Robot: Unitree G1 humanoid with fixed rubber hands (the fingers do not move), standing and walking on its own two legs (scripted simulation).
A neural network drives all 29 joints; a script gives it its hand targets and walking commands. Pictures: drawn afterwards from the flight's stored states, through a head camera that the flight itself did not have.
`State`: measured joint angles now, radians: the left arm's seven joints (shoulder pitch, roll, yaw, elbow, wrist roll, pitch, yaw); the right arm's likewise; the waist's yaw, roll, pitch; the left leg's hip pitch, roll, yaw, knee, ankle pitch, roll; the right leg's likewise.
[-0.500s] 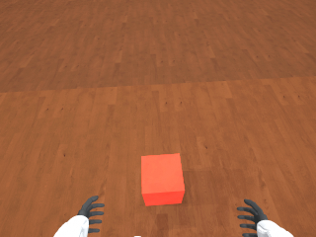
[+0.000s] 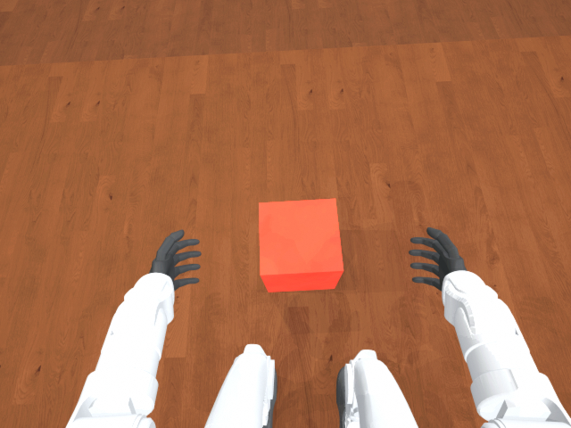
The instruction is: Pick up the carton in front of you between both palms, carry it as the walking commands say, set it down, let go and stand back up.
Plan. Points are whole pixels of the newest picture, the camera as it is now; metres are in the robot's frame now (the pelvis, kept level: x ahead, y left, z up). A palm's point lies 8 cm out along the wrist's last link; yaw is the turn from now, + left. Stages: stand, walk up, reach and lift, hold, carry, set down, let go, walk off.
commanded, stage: reach and lift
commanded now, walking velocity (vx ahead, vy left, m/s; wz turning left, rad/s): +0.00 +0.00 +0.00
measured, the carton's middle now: (299, 249) +0.51 +0.03 -0.56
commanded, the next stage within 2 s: none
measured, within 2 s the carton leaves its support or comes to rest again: neither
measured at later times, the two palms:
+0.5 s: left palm (191, 186) +0.49 +0.22 -0.13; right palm (409, 173) +0.53 -0.16 -0.13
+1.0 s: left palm (216, 224) +0.49 +0.22 -0.32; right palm (382, 216) +0.53 -0.16 -0.32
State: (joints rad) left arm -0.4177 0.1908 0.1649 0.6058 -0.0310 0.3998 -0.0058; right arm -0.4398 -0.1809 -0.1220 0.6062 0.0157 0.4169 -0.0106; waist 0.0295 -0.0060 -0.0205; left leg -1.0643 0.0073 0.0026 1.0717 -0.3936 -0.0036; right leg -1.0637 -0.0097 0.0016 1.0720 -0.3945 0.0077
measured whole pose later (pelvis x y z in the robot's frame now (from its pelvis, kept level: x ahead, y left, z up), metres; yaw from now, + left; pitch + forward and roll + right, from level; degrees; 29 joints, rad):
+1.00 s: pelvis -0.02 -0.01 -0.16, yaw +1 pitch +53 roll +1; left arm -1.22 0.26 0.36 0.94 -0.02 0.09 0.05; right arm -1.29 -0.29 -0.24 0.97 0.00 0.11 -0.09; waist 0.05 -0.01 -0.02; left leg -2.05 -0.04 -0.04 1.62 -0.50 -0.04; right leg -2.05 0.05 0.05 1.63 -0.51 0.03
